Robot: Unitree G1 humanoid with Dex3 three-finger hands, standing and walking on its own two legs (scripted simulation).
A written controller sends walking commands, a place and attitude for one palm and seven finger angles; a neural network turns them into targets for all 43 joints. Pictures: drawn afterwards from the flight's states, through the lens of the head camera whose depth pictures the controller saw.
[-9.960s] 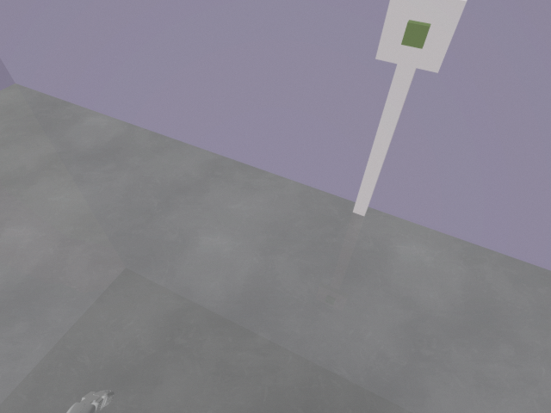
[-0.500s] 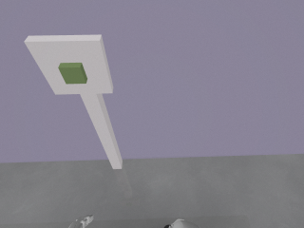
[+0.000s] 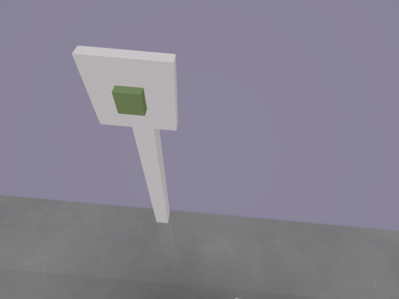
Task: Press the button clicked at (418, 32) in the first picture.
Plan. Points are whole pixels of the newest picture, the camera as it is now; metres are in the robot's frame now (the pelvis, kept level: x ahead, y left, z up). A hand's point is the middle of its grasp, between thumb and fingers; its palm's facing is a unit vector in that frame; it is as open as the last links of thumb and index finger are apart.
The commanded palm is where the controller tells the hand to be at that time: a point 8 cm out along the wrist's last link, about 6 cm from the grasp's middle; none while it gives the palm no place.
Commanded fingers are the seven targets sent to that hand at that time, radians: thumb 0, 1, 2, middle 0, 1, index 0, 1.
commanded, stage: come to a stop and stand still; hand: left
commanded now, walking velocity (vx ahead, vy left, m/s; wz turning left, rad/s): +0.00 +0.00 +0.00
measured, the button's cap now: (130, 100) +0.49 +0.21 +0.10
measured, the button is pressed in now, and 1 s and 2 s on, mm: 0 0 0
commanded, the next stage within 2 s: look again from close up in 0.78 s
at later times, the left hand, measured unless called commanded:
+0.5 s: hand out of the picture -0.01 +0.16 -0.15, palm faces -0.02 -0.97 -0.23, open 7.3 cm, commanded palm none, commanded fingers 0.00 0.90 0.90 -0.20 -0.30 -0.20 -0.30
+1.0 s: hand out of the picture -0.06 +0.13 -0.17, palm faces -0.02 -0.99 -0.15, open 7.4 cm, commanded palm none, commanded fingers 0.00 0.90 0.90 -0.20 -0.30 -0.20 -0.30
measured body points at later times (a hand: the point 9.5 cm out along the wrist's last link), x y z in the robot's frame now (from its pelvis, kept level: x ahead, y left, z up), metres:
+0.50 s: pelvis -0.04 -0.02 +0.01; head -0.05 -0.04 +0.46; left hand -0.01 +0.21 -0.14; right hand -0.05 -0.25 -0.16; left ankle +0.00 +0.11 -0.73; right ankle -0.07 -0.13 -0.73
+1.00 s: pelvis -0.04 -0.02 +0.01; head -0.03 -0.02 +0.46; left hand -0.06 +0.18 -0.15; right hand -0.07 -0.23 -0.16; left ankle -0.02 +0.10 -0.73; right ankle -0.07 -0.13 -0.73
